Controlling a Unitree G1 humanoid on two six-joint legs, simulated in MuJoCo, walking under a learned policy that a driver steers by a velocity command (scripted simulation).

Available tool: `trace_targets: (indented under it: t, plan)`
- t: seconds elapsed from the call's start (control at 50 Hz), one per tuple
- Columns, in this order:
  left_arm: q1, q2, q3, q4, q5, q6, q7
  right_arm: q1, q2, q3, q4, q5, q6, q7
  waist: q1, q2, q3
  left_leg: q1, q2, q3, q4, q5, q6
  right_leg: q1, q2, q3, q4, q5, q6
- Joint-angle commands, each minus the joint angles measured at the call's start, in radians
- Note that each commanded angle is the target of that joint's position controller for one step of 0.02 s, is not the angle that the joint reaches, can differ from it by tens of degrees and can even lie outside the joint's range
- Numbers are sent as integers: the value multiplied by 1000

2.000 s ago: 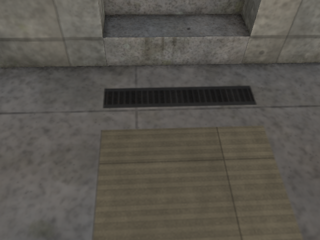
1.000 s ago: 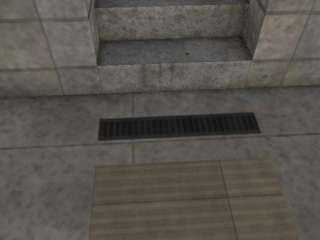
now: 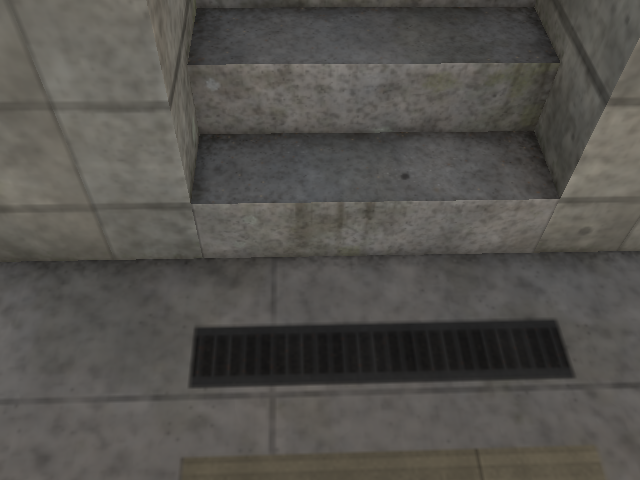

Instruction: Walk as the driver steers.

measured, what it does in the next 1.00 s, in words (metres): walks ahead: right foot, then left foot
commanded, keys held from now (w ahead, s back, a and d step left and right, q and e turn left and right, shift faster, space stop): w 1.00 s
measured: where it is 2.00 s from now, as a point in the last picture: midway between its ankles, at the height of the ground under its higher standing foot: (341, 227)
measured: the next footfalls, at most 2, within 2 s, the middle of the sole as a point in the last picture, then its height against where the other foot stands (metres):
right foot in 0.44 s outside the picture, level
left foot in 0.94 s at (305, 374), level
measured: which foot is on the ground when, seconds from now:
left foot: down 0.00-0.46, up 0.48-0.92, down 0.94-1.00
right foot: up 0.00-0.42, down 0.44-0.96, up 0.98-1.00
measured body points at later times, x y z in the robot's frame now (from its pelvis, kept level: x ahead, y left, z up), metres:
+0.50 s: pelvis +0.29 -0.05 -0.01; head +0.33 -0.07 +0.44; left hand +0.48 +0.18 -0.12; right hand +0.25 -0.32 -0.15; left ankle +0.10 +0.08 -0.68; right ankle +0.41 -0.15 -0.73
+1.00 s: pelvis +0.56 -0.04 +0.00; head +0.58 -0.02 +0.45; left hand +0.57 +0.22 -0.15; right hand +0.72 -0.28 -0.10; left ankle +0.65 +0.05 -0.73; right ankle +0.42 -0.15 -0.70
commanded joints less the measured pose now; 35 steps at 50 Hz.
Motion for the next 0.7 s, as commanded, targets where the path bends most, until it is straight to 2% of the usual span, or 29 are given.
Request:
trace_targets:
  t: [0.02, 0.06, 0.1, 0.16, 0.24, 0.32, 0.36, 0.38, 0.4, 0.42, 0.44, 0.46, 0.48, 0.5, 0.52, 0.54, 0.56, 0.58, 0.6, 0.62, 0.66, 0.7]
  plan:
    - [29, 68, 26, -59, 6, 2, 12, 25, -64, -5, -20, -17, -18, 6, 13, 98, -104, 205, 255, -325, -338, 0, 153, -207, -110, 39, 2, 112, -22]
    - [28, 47, 26, -64, 8, 22, 14, 62, -83, -6, -1, -13, -19, -3, 26, 99, -69, 150, 240, -264, -382, 29, 170, -209, -121, 24, -65, 131, -11]
    - [-56, 64, 32, -97, 17, 29, 17, 103, -120, -12, 10, -13, -19, -20, 16, 79, -30, 160, 244, -242, -413, 53, 181, -294, -130, 20, -164, 217, 13]
    - [-167, 64, 35, -134, 26, 24, 11, 165, -131, -12, 22, -9, -10, -40, -11, 69, -8, 222, 237, -205, -423, 94, 166, -377, -121, 12, -345, 374, 37]
    - [-305, 43, 23, -170, 19, 14, -6, 232, -141, -12, 36, 3, -4, -50, -55, 74, 17, 266, 213, -138, -425, 106, 137, -337, -74, -36, -562, 505, 42]
    - [-407, 43, 12, -210, 10, 6, -30, 300, -149, -19, 66, 9, 14, -52, -85, 73, 49, 399, 257, -128, -374, 133, 135, -362, -52, -44, -669, 453, 28]
    - [-419, 56, 12, -227, 8, 0, -42, 302, -160, -26, 72, 12, 24, -55, -72, 84, 48, 460, 289, -135, -329, 191, 124, -350, -42, -44, -703, 383, 5]
    - [-430, 68, 12, -237, 12, -5, -48, 287, -180, -31, 66, 15, 28, -62, -59, 82, 34, 486, 311, -152, -298, 243, 115, -318, -28, -50, -736, 336, -6]
    - [-370, 54, 3, -232, 103, 14, -52, 291, -157, -21, 68, -60, 10, -62, -42, 105, 26, 481, 270, -108, -276, 367, 89, -202, -5, -115, -748, 298, -15]
    - [-277, 73, 16, -205, 107, 15, -46, 296, -160, -24, 78, -61, 4, -57, -7, 122, -21, 467, 252, -90, -150, 536, 73, -60, 37, -137, -753, 255, -34]
    - [-95, 122, 34, -154, 105, 6, -27, 299, -163, -25, 82, -61, 5, -60, 73, 99, -125, 408, 200, -52, 66, 560, 48, 166, 55, -131, -771, 202, -61]
    - [85, 209, 56, -120, 127, -4, -8, 327, -104, -6, 50, -33, 4, -55, 119, -22, -278, 163, 134, -5, 383, 303, 23, 479, -143, 102, -758, 84, -118]
    - [163, 315, 85, -88, 114, 4, -6, 415, -38, 6, 34, 0, -1, -42, 86, -308, -409, -164, -52, -2, 700, -369, -10, 717, -392, 612, -908, 39, -239]
    - [75, 259, 72, -109, 82, 15, -5, 307, -140, -18, 36, -13, 1, -42, 76, -151, -336, -240, 4, -151, 759, -351, 17, 641, -333, 613, -964, 20, -194]
    - [-17, 205, 60, -125, 78, 11, -8, 213, -143, -21, 14, -8, -4, -30, 61, -96, -217, -256, 50, -138, 762, -232, 23, 512, -297, 426, -952, 121, -170]
    - [-68, 148, 43, -131, 77, 4, -13, 179, -107, -9, 15, -4, -5, -27, 37, -33, -168, -205, 91, -134, 694, -154, 26, 394, -259, 316, -973, 274, -155]
    - [-79, 118, 34, -117, 67, -1, -13, 181, -88, -5, 18, -22, 6, -24, 6, -30, -124, -160, 111, -128, 644, -138, 18, 314, -223, 235, -989, 379, -141]
    - [-81, 96, 25, -101, 59, -7, -15, 209, -76, 0, 28, -40, 24, -22, -21, -40, -121, -101, 121, -124, 604, -136, 6, 259, -199, 182, -1004, 429, -130]
    - [-67, 89, 20, -90, 55, -15, -17, 217, -69, 2, 32, -47, 40, -19, -29, -43, -121, -74, 115, -115, 589, -136, -3, 243, -191, 159, -1015, 469, -137]
    - [-56, 96, 19, -81, 57, -21, -22, 208, -79, -2, 26, -60, 50, -16, -35, -34, -112, -69, 113, -105, 568, -131, -14, 225, -183, 133, -1025, 507, -139]
    - [-19, 119, 23, -55, 45, -25, -25, 166, -62, 5, 3, -63, 68, -9, -44, -62, -75, -113, 125, -89, 495, -93, -32, 212, -171, 87, -1060, 458, -137]
    - [1, 120, 23, -47, 46, -18, -22, 77, -77, 5, -29, -62, 71, -3, -23, -61, -31, -171, 138, -70, 406, -27, -52, 214, -162, 72, -1101, 371, -137]
Over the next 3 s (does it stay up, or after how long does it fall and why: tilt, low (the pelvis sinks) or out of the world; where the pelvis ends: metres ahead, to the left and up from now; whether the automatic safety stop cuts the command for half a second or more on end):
stays up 1.44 -0.04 0.48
